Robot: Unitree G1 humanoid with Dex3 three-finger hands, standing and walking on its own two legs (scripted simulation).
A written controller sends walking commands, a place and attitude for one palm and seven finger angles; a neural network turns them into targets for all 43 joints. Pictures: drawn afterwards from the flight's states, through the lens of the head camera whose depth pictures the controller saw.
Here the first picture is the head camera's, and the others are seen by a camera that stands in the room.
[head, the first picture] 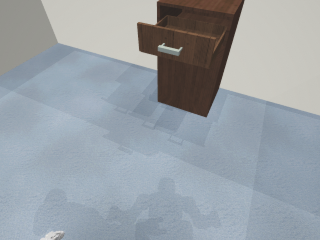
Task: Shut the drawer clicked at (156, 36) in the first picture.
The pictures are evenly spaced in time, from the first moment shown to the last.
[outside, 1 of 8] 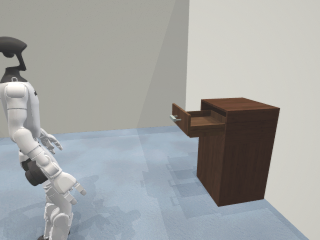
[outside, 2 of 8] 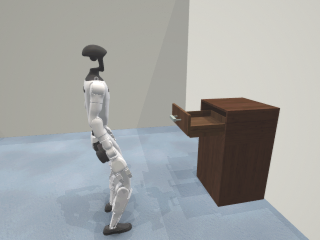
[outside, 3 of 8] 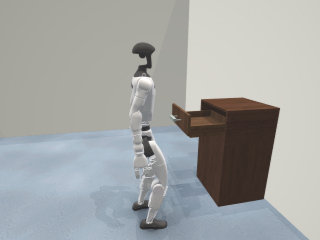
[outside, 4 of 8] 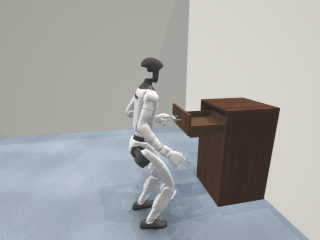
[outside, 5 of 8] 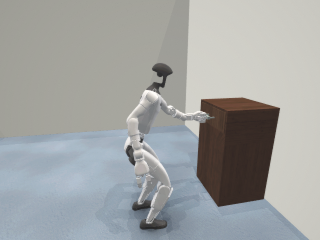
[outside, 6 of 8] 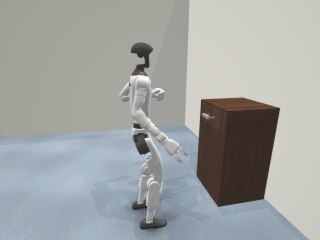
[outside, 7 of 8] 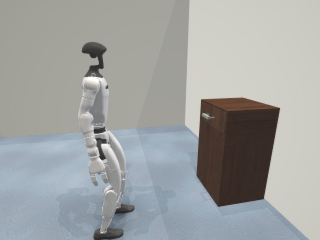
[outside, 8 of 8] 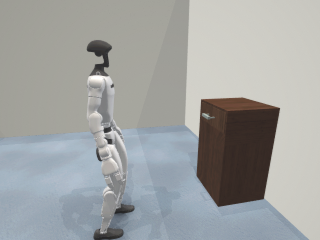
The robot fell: no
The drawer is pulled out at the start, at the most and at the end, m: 0.29 0.29 0.00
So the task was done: yes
